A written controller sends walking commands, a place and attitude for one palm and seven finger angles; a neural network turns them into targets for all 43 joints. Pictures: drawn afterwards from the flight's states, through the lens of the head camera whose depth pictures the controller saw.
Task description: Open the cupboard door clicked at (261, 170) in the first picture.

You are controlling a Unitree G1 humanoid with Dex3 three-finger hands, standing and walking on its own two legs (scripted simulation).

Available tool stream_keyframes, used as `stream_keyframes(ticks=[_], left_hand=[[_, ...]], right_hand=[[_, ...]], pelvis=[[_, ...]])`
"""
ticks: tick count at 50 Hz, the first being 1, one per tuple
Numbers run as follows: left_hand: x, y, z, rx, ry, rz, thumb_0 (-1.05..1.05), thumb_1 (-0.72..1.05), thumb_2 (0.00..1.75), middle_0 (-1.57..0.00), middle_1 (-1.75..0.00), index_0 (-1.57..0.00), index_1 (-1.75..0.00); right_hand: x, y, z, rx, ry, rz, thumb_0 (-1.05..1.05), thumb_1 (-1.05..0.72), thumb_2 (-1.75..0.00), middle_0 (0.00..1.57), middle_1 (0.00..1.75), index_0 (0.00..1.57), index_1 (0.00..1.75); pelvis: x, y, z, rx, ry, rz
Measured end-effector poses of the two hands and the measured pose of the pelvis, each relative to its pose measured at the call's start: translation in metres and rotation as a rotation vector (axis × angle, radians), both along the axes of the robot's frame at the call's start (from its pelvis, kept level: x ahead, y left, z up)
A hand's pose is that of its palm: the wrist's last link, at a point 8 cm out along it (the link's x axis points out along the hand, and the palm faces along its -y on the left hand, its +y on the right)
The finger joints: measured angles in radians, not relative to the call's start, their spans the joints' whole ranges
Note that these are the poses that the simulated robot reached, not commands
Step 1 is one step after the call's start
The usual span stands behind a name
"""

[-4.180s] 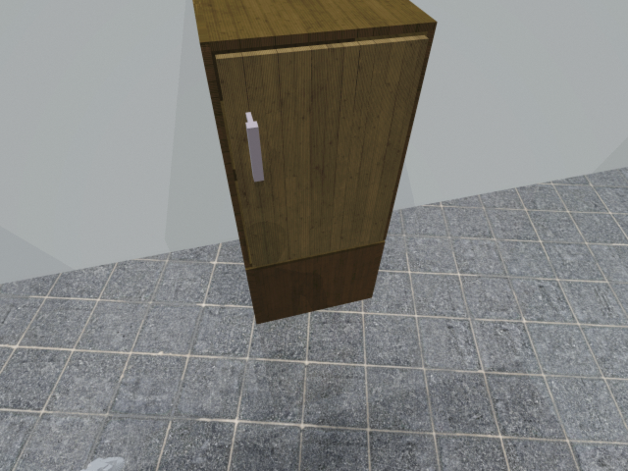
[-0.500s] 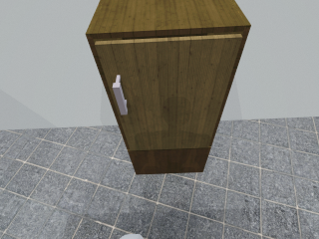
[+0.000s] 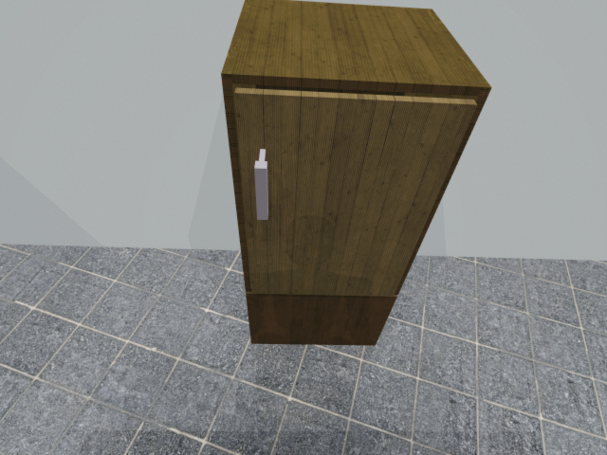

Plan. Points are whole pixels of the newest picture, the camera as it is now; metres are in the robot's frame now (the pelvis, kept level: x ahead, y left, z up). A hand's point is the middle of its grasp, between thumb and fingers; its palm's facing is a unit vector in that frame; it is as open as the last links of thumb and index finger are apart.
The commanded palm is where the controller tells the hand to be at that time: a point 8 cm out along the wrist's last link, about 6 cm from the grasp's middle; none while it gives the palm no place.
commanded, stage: come to a stop and stand still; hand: left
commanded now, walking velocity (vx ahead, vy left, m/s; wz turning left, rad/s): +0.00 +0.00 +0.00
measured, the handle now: (262, 185) +0.57 +0.13 +0.01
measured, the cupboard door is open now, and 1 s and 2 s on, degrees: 0 0 0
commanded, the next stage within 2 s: look again from close up in 0.20 s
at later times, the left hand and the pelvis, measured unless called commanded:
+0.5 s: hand out of the picture -0.01 +0.17 -0.18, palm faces +0.02 -0.98 -0.19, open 7.4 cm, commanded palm none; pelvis -0.01 +0.01 -0.01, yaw +0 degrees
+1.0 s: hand out of the picture -0.03 +0.15 -0.18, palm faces +0.06 -0.98 -0.18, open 7.4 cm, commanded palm none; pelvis -0.03 -0.02 -0.01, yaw +1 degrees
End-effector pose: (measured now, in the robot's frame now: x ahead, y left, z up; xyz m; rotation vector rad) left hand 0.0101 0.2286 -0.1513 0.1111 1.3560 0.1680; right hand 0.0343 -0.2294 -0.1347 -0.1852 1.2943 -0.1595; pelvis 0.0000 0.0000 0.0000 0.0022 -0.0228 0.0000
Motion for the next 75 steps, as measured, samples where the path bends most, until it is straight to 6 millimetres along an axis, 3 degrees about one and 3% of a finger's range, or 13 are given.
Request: stream_keyframes(ticks=[15, 24, 36, 47, 55, 60, 67, 75], left_hand=[[-0.027, -0.008, 0.002, -0.015, 0.099, -0.021, 0.01, 0.91, 0.90, -0.20, -0.30, -0.20, -0.30], [-0.026, -0.007, -0.002, 0.012, 0.048, -0.037, 0.01, 0.91, 0.89, -0.20, -0.30, -0.20, -0.30], [-0.019, -0.008, 0.007, 0.037, -0.052, -0.028, 0.01, 0.91, 0.89, -0.20, -0.30, -0.20, -0.30], [-0.043, -0.025, 0.004, 0.010, -0.016, -0.013, 0.01, 0.91, 0.89, -0.20, -0.30, -0.20, -0.30], [-0.065, -0.041, -0.001, -0.011, 0.041, 0.032, 0.01, 0.91, 0.89, -0.20, -0.30, -0.20, -0.30], [-0.076, -0.057, -0.003, -0.015, 0.072, 0.072, 0.01, 0.91, 0.89, -0.20, -0.30, -0.20, -0.30], [-0.080, -0.080, -0.012, -0.064, 0.132, 0.106, 0.01, 0.91, 0.90, -0.20, -0.30, -0.20, -0.30], [-0.033, -0.096, -0.009, -0.056, 0.053, 0.107, 0.01, 0.91, 0.89, -0.20, -0.30, -0.20, -0.30]], right_hand=[[-0.056, 0.022, -0.008, 0.055, 0.129, -0.067, 0.00, -0.91, -0.90, 0.20, 0.29, 0.20, 0.30], [-0.049, 0.024, -0.021, 0.070, 0.045, -0.042, 0.01, -0.91, -0.90, 0.20, 0.29, 0.20, 0.30], [-0.044, 0.004, -0.017, 0.058, -0.026, -0.028, 0.01, -0.92, -0.90, 0.20, 0.29, 0.20, 0.30], [-0.067, -0.003, -0.015, 0.062, 0.028, -0.025, 0.00, -0.91, -0.90, 0.20, 0.29, 0.19, 0.30], [-0.086, -0.010, -0.017, 0.065, 0.111, -0.032, 0.00, -0.90, -0.90, 0.20, 0.29, 0.20, 0.30], [-0.080, -0.023, -0.020, 0.060, 0.135, -0.023, 0.00, -0.90, -0.90, 0.20, 0.29, 0.20, 0.30], [-0.049, -0.034, -0.018, 0.030, 0.103, -0.004, 0.00, -0.90, -0.90, 0.20, 0.29, 0.20, 0.30], [-0.019, -0.052, -0.022, 0.033, 0.095, -0.004, 0.00, -0.90, -0.90, 0.20, 0.29, 0.20, 0.30]], pelvis=[[0.001, 0.005, 0.002, 0.001, 0.001, -0.017], [-0.006, 0.007, -0.008, -0.002, -0.012, 0.001], [-0.019, -0.004, -0.006, 0.008, -0.023, 0.002], [-0.029, -0.015, -0.005, 0.008, -0.021, 0.008], [-0.024, -0.027, -0.007, 0.006, -0.004, 0.040], [-0.014, -0.040, -0.010, 0.004, 0.005, 0.054], [0.003, -0.049, -0.013, -0.005, 0.016, 0.061], [0.023, -0.070, -0.014, -0.009, 0.029, 0.079]])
